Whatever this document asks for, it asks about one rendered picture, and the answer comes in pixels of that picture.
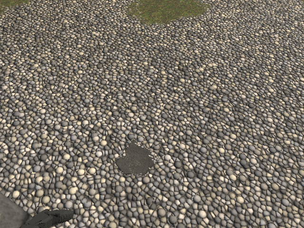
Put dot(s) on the robot left hand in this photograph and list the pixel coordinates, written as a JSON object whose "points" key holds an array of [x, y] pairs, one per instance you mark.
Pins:
{"points": [[46, 218]]}

